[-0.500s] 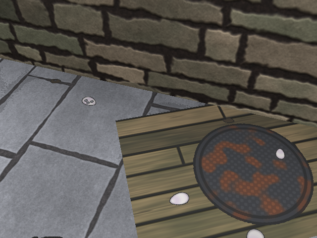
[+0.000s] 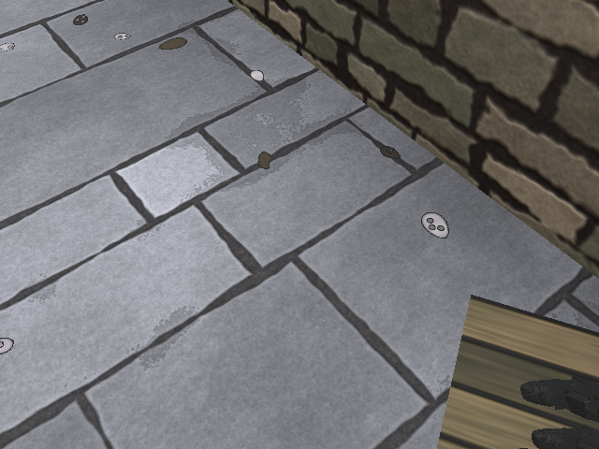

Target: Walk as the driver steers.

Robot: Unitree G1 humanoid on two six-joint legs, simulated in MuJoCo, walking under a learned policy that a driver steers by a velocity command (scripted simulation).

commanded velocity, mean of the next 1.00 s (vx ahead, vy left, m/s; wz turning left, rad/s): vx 0.46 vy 0.00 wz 0.53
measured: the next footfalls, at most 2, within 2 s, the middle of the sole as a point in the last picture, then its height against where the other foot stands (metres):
right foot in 0.42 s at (344, 356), level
left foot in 0.90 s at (235, 351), level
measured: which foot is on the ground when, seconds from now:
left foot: down 0.00-0.42, up 0.44-0.88, down 0.90-1.00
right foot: up 0.00-0.40, down 0.42-0.90, up 0.92-1.00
